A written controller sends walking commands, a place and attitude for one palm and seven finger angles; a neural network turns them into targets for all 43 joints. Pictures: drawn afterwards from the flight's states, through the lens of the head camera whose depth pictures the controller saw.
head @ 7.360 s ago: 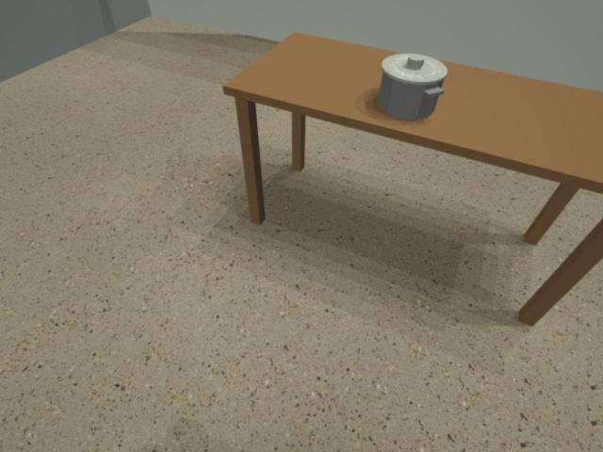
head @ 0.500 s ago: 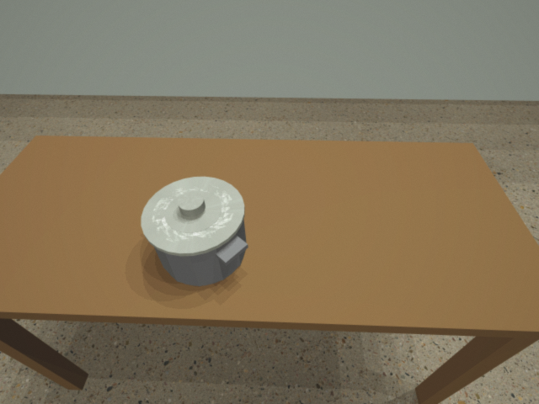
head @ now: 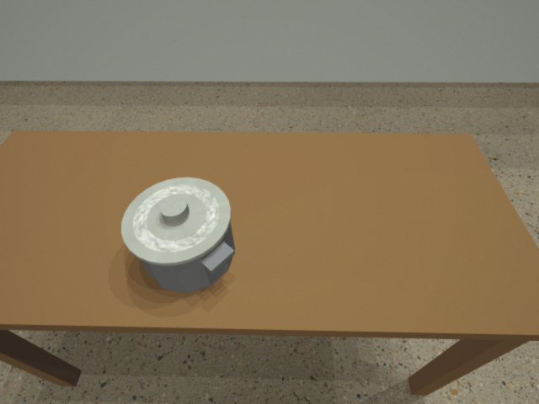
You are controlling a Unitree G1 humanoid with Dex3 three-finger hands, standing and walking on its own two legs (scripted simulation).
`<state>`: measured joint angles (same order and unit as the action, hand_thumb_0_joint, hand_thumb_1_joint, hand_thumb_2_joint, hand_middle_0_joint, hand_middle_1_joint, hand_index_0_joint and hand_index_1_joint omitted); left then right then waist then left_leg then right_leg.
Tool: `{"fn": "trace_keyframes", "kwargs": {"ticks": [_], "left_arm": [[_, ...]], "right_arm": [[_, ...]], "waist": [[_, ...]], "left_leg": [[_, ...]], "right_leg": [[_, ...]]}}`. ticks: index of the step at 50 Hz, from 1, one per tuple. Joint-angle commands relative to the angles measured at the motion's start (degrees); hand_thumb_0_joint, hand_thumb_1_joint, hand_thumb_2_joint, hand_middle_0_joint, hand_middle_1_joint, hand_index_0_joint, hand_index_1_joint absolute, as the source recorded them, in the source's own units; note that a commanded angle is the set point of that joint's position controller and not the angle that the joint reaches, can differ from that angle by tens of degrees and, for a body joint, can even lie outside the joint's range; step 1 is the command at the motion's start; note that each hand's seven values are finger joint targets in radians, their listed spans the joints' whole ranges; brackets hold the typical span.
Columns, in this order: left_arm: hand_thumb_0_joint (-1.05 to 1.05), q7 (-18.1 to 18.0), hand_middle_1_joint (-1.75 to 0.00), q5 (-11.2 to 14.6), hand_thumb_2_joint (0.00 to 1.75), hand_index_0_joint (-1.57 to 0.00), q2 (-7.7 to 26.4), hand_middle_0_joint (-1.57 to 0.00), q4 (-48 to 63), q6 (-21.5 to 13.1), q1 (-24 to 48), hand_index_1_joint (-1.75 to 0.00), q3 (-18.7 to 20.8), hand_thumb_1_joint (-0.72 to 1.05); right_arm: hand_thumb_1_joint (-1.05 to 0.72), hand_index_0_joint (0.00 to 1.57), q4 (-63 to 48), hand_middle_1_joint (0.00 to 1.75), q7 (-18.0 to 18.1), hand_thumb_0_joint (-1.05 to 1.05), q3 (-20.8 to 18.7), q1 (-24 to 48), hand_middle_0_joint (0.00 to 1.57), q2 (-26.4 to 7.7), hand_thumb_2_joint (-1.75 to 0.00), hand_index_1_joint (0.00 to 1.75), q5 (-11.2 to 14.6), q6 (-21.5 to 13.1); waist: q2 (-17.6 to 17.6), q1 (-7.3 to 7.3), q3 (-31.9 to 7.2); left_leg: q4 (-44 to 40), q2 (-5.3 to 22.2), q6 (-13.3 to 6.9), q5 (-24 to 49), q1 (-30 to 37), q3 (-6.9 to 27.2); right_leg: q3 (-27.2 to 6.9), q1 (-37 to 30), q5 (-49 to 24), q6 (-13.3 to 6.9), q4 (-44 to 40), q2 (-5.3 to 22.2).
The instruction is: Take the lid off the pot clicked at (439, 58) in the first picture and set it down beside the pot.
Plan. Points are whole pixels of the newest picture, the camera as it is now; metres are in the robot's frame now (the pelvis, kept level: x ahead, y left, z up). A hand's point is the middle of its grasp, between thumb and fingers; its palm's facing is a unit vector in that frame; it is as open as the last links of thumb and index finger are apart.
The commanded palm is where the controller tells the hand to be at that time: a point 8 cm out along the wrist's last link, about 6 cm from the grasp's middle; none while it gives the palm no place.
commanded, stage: come to a stop and stand still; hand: left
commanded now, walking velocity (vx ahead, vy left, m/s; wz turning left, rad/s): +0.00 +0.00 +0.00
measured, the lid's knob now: (174, 209) +0.41 +0.19 +0.05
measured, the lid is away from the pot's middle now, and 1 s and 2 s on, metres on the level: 0.00 0.00 0.00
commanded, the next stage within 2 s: look again from close up in 0.50 s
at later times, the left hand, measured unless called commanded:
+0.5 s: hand out of the picture +0.03 +0.17 -0.17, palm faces +0.02 -0.97 -0.22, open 7.3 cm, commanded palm none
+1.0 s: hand out of the picture +0.01 +0.16 -0.17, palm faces +0.02 -0.98 -0.19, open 7.4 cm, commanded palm none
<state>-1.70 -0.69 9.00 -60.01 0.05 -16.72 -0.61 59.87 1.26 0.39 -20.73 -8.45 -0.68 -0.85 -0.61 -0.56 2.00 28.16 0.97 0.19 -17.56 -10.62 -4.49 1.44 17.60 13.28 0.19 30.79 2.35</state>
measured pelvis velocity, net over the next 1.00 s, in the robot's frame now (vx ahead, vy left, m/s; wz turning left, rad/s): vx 0.01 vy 0.00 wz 0.01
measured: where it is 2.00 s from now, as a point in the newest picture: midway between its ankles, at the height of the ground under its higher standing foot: outside the picture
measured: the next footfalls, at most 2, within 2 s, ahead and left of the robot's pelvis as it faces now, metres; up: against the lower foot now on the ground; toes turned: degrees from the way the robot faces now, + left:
none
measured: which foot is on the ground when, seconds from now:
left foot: down 0.00-1.00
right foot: down 0.00-1.00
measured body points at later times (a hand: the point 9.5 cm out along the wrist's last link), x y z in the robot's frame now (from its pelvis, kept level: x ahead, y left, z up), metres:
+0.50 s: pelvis +0.02 -0.01 +0.00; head +0.04 -0.02 +0.45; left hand +0.03 +0.22 -0.15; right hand +0.02 -0.23 -0.16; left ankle -0.03 +0.12 -0.74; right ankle +0.03 -0.12 -0.74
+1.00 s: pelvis +0.01 +0.00 +0.00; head +0.03 +0.00 +0.45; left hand +0.01 +0.22 -0.16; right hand -0.01 -0.21 -0.16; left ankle -0.03 +0.12 -0.74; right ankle +0.03 -0.12 -0.74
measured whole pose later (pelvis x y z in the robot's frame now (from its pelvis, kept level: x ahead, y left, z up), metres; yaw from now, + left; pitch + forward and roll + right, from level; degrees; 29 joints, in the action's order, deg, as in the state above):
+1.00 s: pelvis +0.01 +0.00 +0.00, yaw +0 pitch +0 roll +0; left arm -2.0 -0.7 8.7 -62.6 -0.5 -16.8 -0.6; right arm 64.3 1.6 0.6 -18.5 -6.5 -0.2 -1.3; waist 0.6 0.1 2.3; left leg 25.5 2.0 0.8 -17.4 -7.7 -3.8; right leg 2.3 14.1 12.9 -0.2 27.4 1.3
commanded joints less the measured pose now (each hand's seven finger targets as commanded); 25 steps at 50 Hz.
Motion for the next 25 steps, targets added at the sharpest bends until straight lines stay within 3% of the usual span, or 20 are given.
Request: {"fn": "trace_keyframes", "kwargs": {"ticks": [1, 2, 5, 7, 11, 14, 25], "left_arm": [[0.0, -0.5, -0.3, 0.1, 0.9, -0.2, 6.5, -0.2, 1.6, -1.2, -3.0, -0.3, 1.3, 0.9], [0.0, -0.5, -0.3, 0.1, 0.9, -0.2, 6.5, -0.2, 1.6, -1.2, -2.7, -0.3, 1.3, 0.9], [0.0, -0.6, -0.3, 0.0, 0.9, -0.2, 6.1, -0.2, 1.4, -1.1, -2.4, -0.3, 1.3, 0.9], [0.0, -0.6, -0.3, 0.1, 0.9, -0.2, 6.2, -0.2, 1.2, -1.0, -2.2, -0.3, 1.3, 0.9], [0.0, -0.7, -0.3, 0.0, 0.9, -0.2, 5.9, -0.2, 1.1, -1.2, -2.0, -0.3, 1.4, 0.9], [0.0, -0.7, -0.3, -0.1, 0.9, -0.2, 6.1, -0.2, 1.1, -1.3, -2.0, -0.3, 1.4, 0.9], [0.0, -0.7, -0.3, 0.0, 0.9, -0.2, 6.6, -0.2, 0.7, -1.4, -2.0, -0.3, 1.3, 0.9]], "right_arm": [[-0.9, 0.2, -1.1, 0.3, 0.5, 0.0, -0.7, -3.3, 0.2, -4.7, -0.9, 0.3, 0.1, -1.4], [-0.9, 0.2, -0.9, 0.3, 0.5, 0.0, -0.8, -3.2, 0.2, -4.4, -0.9, 0.3, 0.1, -1.3], [-0.9, 0.2, -0.4, 0.3, 0.6, 0.0, -0.7, -3.3, 0.2, -4.5, -0.9, 0.3, 0.2, -1.3], [-0.9, 0.2, 0.0, 0.3, 0.6, 0.0, -0.8, -3.0, 0.2, -4.2, -0.9, 0.3, 0.2, -1.2], [-0.9, 0.2, 0.5, 0.3, 0.6, 0.0, -0.8, -2.8, 0.2, -4.4, -0.9, 0.3, 0.2, -1.3], [-0.9, 0.2, 0.7, 0.3, 0.6, 0.0, -0.9, -2.2, 0.2, -4.3, -0.9, 0.3, 0.2, -1.1], [-0.9, 0.2, 1.9, 0.3, 0.5, 0.0, -0.6, -1.7, 0.2, -4.2, -0.9, 0.3, 0.3, -1.0]], "waist": [[-1.2, 0.53, -0.8], [0.8, 0.64, 0.2], [-0.5, 0.5, 0.5], [1.0, 0.55, 1.2], [0.3, 0.39, -0.5], [2.6, 0.43, 0.7], [-0.4, 0.48, 0.5]], "left_leg": [[-5.4, 5.4, -1.3, 10.9, -1.8, 4.3], [-5.9, 5.6, -1.5, 10.8, -2.0, 4.6], [-6.1, 5.5, -1.4, 10.9, -1.7, 4.4], [-6.4, 5.8, -1.5, 10.8, -1.5, 4.3], [-6.1, 5.7, -1.4, 12.9, 0.1, 4.0], [-6.2, 5.5, -1.3, 11.2, -0.1, 3.9], [-6.9, 5.6, -1.0, 10.9, 0.4, 3.8]], "right_leg": [[-4.8, -4.0, -9.2, -3.1, -4.4, 4.7], [-4.5, -3.7, -9.2, -3.1, -4.6, 4.5], [-4.7, -3.7, -9.2, -3.0, -4.8, 4.6], [-4.3, -3.5, -8.9, -3.0, -5.1, 4.3], [-4.7, -4.5, -11.7, -3.0, -4.9, 4.7], [-5.0, -4.0, -11.2, -3.0, -6.0, 4.9], [-4.9, -5.2, -11.5, -3.0, -7.2, 5.1]]}}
